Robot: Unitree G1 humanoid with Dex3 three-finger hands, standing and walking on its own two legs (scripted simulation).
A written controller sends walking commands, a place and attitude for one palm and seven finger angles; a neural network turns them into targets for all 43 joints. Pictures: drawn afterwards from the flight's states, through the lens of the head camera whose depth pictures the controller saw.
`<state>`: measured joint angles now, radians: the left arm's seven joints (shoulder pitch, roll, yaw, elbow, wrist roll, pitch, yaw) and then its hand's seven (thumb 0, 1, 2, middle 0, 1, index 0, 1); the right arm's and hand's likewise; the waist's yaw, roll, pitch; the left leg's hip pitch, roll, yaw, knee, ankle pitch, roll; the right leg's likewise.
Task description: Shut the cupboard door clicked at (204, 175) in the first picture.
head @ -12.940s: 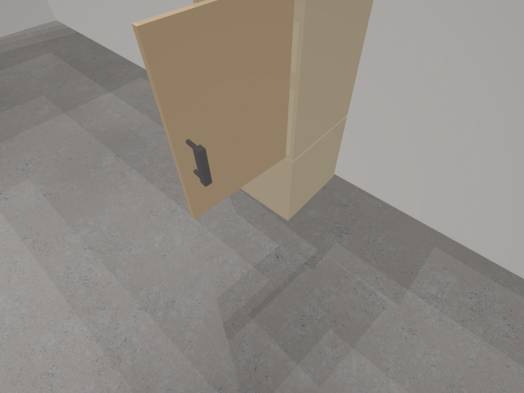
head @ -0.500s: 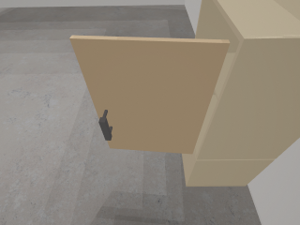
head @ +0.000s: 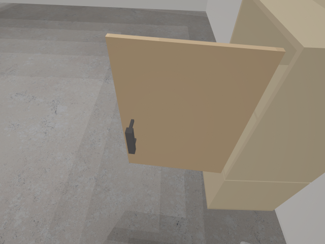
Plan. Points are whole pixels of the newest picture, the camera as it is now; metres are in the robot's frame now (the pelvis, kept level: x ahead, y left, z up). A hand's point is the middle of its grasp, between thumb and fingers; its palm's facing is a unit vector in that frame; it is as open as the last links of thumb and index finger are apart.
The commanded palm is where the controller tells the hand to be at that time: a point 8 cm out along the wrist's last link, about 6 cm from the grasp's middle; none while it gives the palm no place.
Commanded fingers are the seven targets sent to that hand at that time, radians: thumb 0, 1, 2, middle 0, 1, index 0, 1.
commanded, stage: look again from close up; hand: left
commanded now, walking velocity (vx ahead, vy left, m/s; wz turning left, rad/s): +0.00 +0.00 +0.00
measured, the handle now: (132, 136) +0.48 +0.15 -0.09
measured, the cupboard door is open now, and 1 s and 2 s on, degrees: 85 85 85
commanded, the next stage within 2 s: shuffle to correct the standing spot in 0.20 s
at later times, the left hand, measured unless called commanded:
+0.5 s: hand out of the picture -0.05 +0.21 -0.16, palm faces -0.06 -0.97 -0.22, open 7.4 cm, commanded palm none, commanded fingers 0.00 0.90 0.90 -0.20 -0.30 -0.20 -0.30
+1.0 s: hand out of the picture -0.03 +0.15 -0.18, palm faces -0.02 -0.99 -0.11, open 7.4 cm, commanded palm none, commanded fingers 0.00 0.90 0.90 -0.20 -0.30 -0.20 -0.30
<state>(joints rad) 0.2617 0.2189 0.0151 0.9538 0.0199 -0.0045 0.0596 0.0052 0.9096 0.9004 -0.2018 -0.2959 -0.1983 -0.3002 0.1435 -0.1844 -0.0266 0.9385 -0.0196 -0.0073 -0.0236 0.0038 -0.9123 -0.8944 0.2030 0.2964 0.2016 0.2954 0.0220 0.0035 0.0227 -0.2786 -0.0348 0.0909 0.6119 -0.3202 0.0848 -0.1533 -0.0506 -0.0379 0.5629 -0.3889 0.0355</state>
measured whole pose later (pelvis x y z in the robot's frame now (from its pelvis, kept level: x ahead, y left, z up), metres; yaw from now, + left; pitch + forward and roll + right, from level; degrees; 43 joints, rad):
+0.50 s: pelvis -0.05 +0.02 +0.01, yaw -3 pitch -2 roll -1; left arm 0.34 0.21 0.00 1.03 0.03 0.05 0.02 0.00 0.91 0.90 -0.20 -0.30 -0.20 -0.30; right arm 0.25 -0.22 -0.03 1.06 -0.02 0.03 -0.02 0.01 -0.91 -0.89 0.20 0.30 0.20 0.30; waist -0.01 -0.01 0.04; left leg -0.24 -0.04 0.15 0.42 -0.16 0.11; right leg -0.22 -0.06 -0.02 0.59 -0.40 -0.01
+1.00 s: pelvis -0.01 +0.00 +0.00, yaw -4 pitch -1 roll +0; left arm 0.36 0.13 0.03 1.08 0.03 0.02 0.00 0.01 0.91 0.90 -0.20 -0.30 -0.20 -0.30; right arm 0.30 -0.11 -0.05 1.07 -0.03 -0.03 -0.03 0.01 -0.93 -0.89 0.20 0.30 0.20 0.30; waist 0.00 -0.05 0.04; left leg -0.26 0.03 0.13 0.59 -0.32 0.04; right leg -0.31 -0.03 -0.07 0.83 -0.47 -0.03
